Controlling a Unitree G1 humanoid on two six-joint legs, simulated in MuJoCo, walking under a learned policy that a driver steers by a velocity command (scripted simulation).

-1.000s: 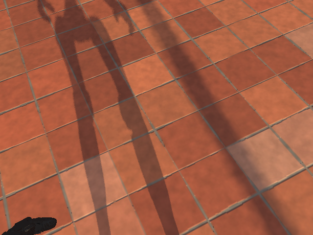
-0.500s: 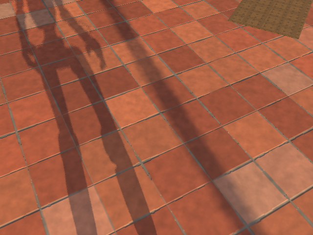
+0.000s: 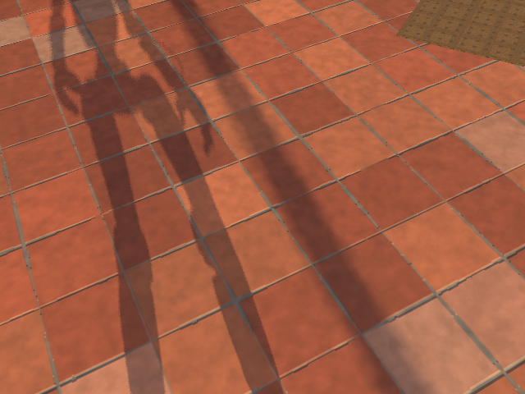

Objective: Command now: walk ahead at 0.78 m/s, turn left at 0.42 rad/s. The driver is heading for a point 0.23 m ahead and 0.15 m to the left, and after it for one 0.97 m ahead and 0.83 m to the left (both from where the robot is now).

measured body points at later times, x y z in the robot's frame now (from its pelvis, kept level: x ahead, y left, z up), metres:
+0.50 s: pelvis +0.34 +0.05 -0.03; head +0.37 +0.05 +0.41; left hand +0.26 +0.30 -0.17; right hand +0.57 -0.16 -0.15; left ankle +0.41 +0.08 -0.73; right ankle +0.14 -0.14 -0.59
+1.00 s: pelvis +0.76 +0.23 +0.00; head +0.78 +0.25 +0.45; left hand +0.63 +0.50 -0.10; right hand +1.07 +0.11 -0.10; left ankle +0.62 +0.21 -0.61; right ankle +0.89 +0.16 -0.73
